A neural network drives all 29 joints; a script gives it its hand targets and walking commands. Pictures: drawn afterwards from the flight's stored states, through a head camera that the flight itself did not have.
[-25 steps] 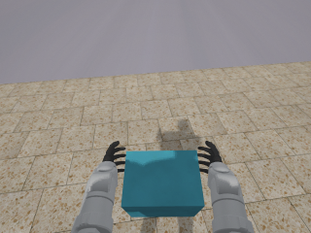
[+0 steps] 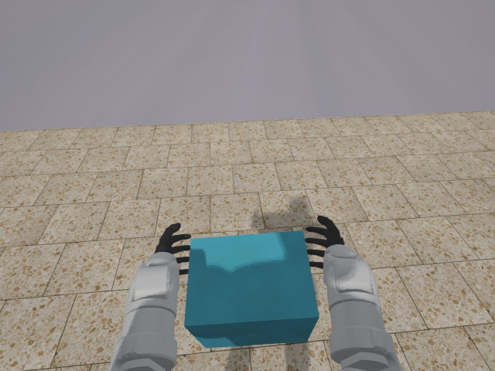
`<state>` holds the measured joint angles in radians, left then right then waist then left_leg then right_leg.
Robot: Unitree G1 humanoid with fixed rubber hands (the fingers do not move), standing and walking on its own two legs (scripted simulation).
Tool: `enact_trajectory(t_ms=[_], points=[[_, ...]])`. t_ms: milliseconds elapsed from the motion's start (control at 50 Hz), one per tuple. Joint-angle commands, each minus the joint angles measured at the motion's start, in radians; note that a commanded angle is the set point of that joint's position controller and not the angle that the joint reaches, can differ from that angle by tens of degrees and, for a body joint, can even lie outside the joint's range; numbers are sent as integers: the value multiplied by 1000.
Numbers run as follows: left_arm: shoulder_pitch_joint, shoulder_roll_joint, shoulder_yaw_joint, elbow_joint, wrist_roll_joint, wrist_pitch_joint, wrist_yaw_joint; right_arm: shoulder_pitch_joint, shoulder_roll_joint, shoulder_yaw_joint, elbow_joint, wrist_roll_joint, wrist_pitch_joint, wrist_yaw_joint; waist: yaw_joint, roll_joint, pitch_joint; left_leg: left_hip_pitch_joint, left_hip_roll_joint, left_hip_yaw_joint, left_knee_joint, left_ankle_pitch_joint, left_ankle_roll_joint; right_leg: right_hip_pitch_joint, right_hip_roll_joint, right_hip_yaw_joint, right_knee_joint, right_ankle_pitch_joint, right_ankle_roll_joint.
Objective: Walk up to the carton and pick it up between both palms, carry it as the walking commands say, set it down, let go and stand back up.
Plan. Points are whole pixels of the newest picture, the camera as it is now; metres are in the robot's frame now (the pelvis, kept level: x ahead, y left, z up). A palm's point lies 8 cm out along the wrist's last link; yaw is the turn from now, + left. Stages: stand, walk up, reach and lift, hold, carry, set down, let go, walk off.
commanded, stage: reach and lift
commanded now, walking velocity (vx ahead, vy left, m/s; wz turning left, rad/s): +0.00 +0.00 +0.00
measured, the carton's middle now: (251, 292) +0.29 +0.00 -0.05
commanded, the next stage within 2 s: hold in 0.56 s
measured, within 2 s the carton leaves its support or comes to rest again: neither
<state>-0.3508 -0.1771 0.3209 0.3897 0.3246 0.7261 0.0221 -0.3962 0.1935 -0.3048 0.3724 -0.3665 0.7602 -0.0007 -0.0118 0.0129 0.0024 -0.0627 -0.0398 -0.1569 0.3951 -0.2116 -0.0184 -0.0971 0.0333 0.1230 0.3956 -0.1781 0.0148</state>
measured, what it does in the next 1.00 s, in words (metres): stands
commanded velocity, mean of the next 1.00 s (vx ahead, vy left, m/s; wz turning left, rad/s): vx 0.00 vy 0.00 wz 0.00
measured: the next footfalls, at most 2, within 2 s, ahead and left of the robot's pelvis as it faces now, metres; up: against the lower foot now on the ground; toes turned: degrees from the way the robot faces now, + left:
left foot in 1.68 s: +0.20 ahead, +0.08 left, +0.00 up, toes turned +4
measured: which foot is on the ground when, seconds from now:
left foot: down 0.00-1.00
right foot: down 0.00-1.00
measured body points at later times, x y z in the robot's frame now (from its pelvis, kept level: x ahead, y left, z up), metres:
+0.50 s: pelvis +0.01 +0.00 +0.00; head -0.04 -0.01 +0.45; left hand +0.31 +0.15 +0.04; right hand +0.31 -0.15 +0.04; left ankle +0.01 +0.13 -0.74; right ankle +0.03 -0.13 -0.74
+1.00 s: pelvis -0.01 +0.00 +0.00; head -0.06 -0.01 +0.45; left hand +0.29 +0.16 +0.04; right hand +0.30 -0.14 +0.04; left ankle +0.01 +0.13 -0.74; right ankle +0.03 -0.13 -0.74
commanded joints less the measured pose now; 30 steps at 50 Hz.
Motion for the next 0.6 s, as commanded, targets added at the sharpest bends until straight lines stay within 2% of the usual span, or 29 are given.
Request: enact_trajectory(t_ms=[0,20,40,60,80,100,120,140,160,180,200,220,240,260,280,300,320,340,380,400,420,440,460,480,500,520,540,560,580], points=[[-634,-943,-556,-46,-297,-44,-276,-497,959,498,73,299,-48,274,-18,-35,-272,-15,-41,84,-80,120,-6,109,60,-70,-66,124,0],[-574,-951,-605,-95,-318,-45,-272,-521,994,586,-42,355,-56,267,-3,-32,-292,27,-49,99,-75,171,-3,117,58,-76,-56,177,9],[-626,-926,-618,-145,-349,-43,-271,-449,998,572,1,355,-48,266,3,-51,-350,24,-48,96,-74,224,-9,152,65,-72,-56,252,16],[-644,-949,-627,-149,-338,-39,-268,-465,952,550,13,335,-52,270,4,42,-376,-1,-61,99,-80,213,-22,160,49,-58,-62,238,3],[-595,-932,-623,-140,-341,-43,-260,-413,962,539,36,325,-54,264,3,-5,-353,41,-47,80,-80,244,-7,125,55,-45,-69,265,3],[-554,-936,-617,-138,-323,-29,-259,-381,946,550,-10,344,-52,263,-12,85,-344,24,-59,89,-93,245,-19,152,51,-45,-62,288,4],[-517,-958,-618,-101,-317,-22,-254,-384,908,543,-33,314,-49,252,-13,-1,-325,47,-40,72,-86,277,-19,119,67,-58,-74,284,15],[-425,-953,-605,-85,-300,-12,-252,-432,926,583,-91,341,-45,254,28,29,-331,60,-42,78,-93,284,-12,161,60,-51,-78,276,10],[-405,-926,-587,-103,-287,-16,-254,-398,922,578,-97,343,-48,253,29,-9,-319,30,-45,77,-93,336,-19,171,71,-57,-82,317,11],[-399,-942,-588,-93,-286,-3,-257,-400,940,586,-88,347,-42,254,53,42,-312,2,-51,75,-105,291,-15,193,57,-44,-83,293,9],[-376,-918,-586,-81,-300,0,-256,-361,914,576,-56,342,-26,256,24,-31,-223,31,-42,78,-120,227,-5,138,70,-69,-93,232,14],[-436,-903,-552,-115,-273,1,-255,-335,917,560,-39,337,-26,259,37,63,-236,0,-65,96,-129,205,-7,185,62,-45,-101,220,0],[-437,-900,-529,-99,-253,2,-263,-360,892,534,-48,310,-22,259,22,14,-219,-19,-60,95,-133,154,-7,161,69,-61,-109,167,4],[-416,-913,-551,-87,-265,3,-261,-347,874,523,-23,319,-25,258,10,48,-168,-7,-52,92,-122,232,-7,125,55,-60,-100,220,4],[-413,-923,-566,-95,-283,10,-255,-328,897,563,-57,328,-17,256,22,46,-206,29,-51,70,-130,251,-3,162,60,-55,-105,243,3],[-367,-914,-561,-120,-280,5,-258,-377,919,573,-127,338,-22,257,43,-72,-204,36,-53,77,-121,283,5,127,75,-67,-96,266,10],[-375,-920,-564,-96,-291,14,-269,-355,901,601,-156,342,-19,252,-9,-16,-207,3,-73,91,-129,197,2,177,59,-52,-94,255,10],[-383,-891,-558,-110,-269,7,-266,-431,911,591,-105,360,-21,257,37,8,-224,-9,-63,101,-128,205,5,191,55,-49,-101,227,4],[-438,-912,-582,-167,-306,-15,-262,-395,931,606,-140,343,-20,253,37,-95,-211,23,-36,64,-125,208,14,109,73,-74,-76,189,11],[-446,-914,-609,-200,-298,-10,-260,-331,926,617,-165,354,-27,253,13,-19,-231,11,-59,83,-127,253,-1,138,76,-60,-75,263,3],[-440,-925,-591,-156,-308,-2,-261,-360,896,619,-176,347,-25,254,-1,-20,-260,-8,-60,80,-128,182,-1,191,65,-57,-74,231,9],[-464,-893,-573,-164,-305,-6,-269,-402,916,607,-162,333,-19,258,-13,-95,-255,18,-51,82,-117,124,3,141,74,-70,-85,147,11],[-439,-904,-563,-133,-272,2,-270,-358,897,586,-117,329,-23,258,7,28,-197,-39,-61,84,-142,135,-2,160,72,-64,-78,175,-2],[-430,-907,-598,-150,-288,-2,-270,-417,907,604,-172,353,-35,259,16,-17,-230,10,-55,96,-115,154,-4,129,63,-59,-81,149,0],[-418,-924,-612,-118,-308,-1,-276,-415,897,600,-142,364,-33,258,7,5,-202,-3,-38,91,-113,118,-10,109,55,-58,-72,89,-15],[-448,-925,-593,-139,-299,-5,-285,-408,914,585,-128,330,-31,263,-8,-80,-198,-7,-47,88,-115,119,-3,95,77,-66,-91,92,-3],[-457,-927,-591,-116,-310,-2,-284,-399,913,608,-105,336,-27,266,6,-39,-224,16,-47,91,-116,88,-7,98,74,-72,-77,93,7],[-491,-926,-590,-120,-291,-1,-286,-400,912,586,-92,343,-31,266,4,20,-224,-39,-44,98,-115,68,-9,124,61,-63,-80,84,-3],[-460,-921,-576,-85,-275,6,-292,-414,906,573,-86,332,-33,270,3,28,-180,-62,-64,108,-122,29,-9,120,59,-61,-89,61,-9]])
